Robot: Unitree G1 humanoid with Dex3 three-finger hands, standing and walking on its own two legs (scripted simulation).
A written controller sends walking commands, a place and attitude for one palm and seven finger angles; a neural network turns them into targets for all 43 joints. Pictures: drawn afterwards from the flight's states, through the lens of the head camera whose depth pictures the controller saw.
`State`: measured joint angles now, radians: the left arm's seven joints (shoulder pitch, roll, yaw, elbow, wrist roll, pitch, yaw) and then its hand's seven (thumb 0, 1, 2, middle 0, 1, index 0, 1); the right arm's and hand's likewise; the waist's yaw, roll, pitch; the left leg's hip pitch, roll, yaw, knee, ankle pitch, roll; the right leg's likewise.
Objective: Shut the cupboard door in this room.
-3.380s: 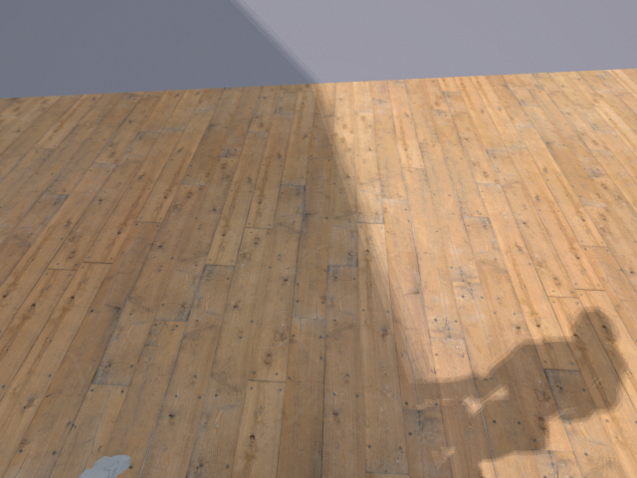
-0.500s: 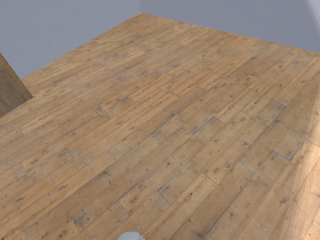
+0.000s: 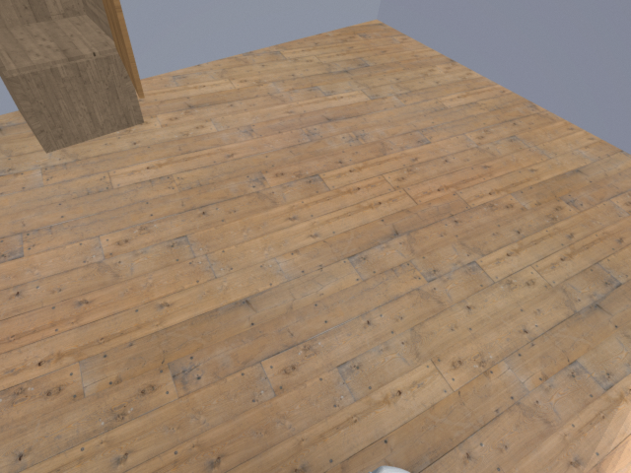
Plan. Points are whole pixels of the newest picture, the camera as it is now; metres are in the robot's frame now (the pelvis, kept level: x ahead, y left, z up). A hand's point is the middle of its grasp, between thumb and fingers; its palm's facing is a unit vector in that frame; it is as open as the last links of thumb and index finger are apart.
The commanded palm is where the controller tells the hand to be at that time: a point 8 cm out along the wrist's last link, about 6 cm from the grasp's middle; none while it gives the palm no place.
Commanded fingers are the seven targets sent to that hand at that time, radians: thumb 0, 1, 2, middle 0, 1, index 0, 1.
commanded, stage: turn or walk to find it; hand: left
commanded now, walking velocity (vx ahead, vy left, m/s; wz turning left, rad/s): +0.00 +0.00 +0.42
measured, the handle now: out of the picture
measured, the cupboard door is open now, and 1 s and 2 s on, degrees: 79 79 79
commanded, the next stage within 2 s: stand and wait in 1.04 s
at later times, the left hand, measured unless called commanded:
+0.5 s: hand out of the picture +0.05 +0.16 -0.15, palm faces +0.18 -0.94 -0.28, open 7.4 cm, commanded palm none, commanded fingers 0.00 0.90 0.90 -0.20 -0.30 -0.20 -0.30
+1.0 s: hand out of the picture -0.15 +0.11 -0.18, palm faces +0.49 -0.84 -0.25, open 7.4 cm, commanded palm none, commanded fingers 0.00 0.90 0.90 -0.20 -0.30 -0.20 -0.30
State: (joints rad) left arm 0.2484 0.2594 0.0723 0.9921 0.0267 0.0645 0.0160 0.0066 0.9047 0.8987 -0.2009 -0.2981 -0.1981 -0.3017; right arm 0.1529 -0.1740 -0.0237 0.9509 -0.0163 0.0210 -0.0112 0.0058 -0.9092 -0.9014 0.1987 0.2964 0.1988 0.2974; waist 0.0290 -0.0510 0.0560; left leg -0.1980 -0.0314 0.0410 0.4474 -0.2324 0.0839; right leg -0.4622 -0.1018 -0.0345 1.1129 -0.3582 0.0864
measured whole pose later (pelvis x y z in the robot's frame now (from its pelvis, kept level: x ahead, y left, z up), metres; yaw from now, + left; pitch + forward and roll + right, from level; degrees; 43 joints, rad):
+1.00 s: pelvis -0.05 -0.06 -0.01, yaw +27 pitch -1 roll +1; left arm 0.33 0.19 0.04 0.99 0.04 0.01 0.03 0.00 0.90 0.90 -0.20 -0.30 -0.20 -0.30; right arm 0.11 -0.24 -0.06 0.98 -0.01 0.07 0.01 0.01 -0.91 -0.90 0.19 0.30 0.19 0.30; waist 0.04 -0.01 0.09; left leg -0.31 0.03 0.05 0.76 -0.43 -0.06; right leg -0.20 -0.11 -0.26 0.55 -0.34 -0.02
